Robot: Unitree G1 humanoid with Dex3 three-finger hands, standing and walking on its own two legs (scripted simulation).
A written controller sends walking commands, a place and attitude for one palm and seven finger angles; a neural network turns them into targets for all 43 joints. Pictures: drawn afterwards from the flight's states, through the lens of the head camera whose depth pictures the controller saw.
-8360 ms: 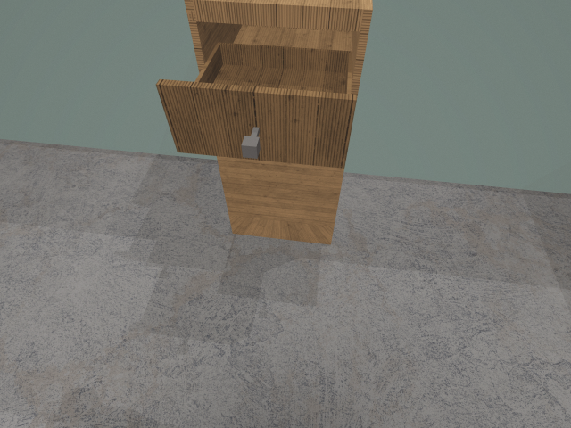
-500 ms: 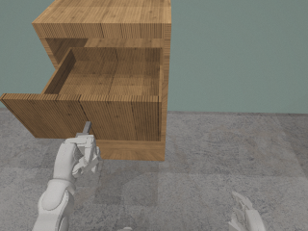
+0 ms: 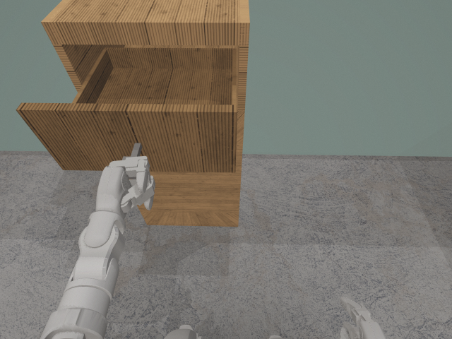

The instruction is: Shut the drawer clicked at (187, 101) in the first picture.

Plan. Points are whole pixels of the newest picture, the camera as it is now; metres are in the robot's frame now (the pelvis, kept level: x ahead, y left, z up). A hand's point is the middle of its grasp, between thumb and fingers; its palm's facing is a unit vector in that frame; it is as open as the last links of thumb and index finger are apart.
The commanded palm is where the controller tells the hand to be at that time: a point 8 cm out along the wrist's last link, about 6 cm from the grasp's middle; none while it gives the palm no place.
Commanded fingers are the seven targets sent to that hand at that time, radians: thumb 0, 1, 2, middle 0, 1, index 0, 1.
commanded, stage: push the drawer shut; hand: left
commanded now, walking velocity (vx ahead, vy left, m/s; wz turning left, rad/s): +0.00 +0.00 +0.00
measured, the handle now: (133, 160) +0.42 +0.19 +0.07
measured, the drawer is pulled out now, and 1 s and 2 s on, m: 0.22 0.09 0.00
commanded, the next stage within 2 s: none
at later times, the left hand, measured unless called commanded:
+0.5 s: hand (158, 156) +0.43 +0.14 +0.07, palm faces -0.02 -1.00 -0.02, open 3.3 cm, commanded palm +0.41 +0.19 +0.07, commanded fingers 0.00 0.90 0.90 -1.40 -1.60 -1.40 -1.60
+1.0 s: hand (163, 135) +0.49 +0.14 +0.07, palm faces -0.02 -1.00 -0.02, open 3.3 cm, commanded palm +0.48 +0.20 +0.07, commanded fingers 0.00 0.90 0.90 -1.40 -1.60 -1.40 -1.60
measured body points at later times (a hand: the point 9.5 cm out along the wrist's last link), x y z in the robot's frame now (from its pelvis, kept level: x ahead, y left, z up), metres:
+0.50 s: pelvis +0.01 +0.01 +0.00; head +0.07 +0.00 +0.44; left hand +0.43 +0.20 +0.08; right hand +0.08 -0.25 -0.12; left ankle +0.05 +0.13 -0.70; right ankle +0.00 -0.11 -0.70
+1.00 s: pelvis +0.00 +0.01 -0.02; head +0.09 +0.01 +0.43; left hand +0.48 +0.19 +0.08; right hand +0.03 -0.26 -0.13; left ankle +0.05 +0.13 -0.70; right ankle +0.00 -0.11 -0.70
